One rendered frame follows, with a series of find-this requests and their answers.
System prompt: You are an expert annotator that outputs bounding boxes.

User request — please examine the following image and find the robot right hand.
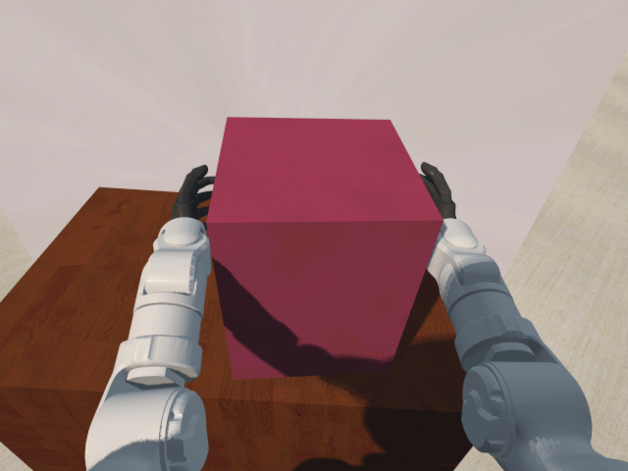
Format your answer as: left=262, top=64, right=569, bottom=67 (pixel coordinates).
left=419, top=162, right=456, bottom=219

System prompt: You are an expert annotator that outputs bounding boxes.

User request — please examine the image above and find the carton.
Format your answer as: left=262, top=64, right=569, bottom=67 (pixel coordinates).
left=206, top=117, right=444, bottom=380

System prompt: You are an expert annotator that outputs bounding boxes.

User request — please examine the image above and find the pedestal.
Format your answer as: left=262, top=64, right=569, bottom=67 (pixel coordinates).
left=0, top=187, right=473, bottom=471

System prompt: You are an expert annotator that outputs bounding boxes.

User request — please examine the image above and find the right robot upper arm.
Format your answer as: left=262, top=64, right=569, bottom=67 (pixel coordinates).
left=461, top=361, right=628, bottom=471

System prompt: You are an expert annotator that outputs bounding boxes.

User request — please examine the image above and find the left robot upper arm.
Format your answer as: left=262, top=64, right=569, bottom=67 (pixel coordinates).
left=86, top=387, right=209, bottom=471

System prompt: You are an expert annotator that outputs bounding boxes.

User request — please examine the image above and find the right robot forearm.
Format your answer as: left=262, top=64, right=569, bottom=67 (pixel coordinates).
left=427, top=219, right=592, bottom=438

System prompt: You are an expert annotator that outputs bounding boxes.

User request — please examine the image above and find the left robot forearm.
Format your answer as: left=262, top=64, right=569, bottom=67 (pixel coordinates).
left=85, top=217, right=211, bottom=467

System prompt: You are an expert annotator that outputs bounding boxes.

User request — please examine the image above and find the robot left hand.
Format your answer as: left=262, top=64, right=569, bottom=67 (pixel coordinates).
left=170, top=165, right=215, bottom=231

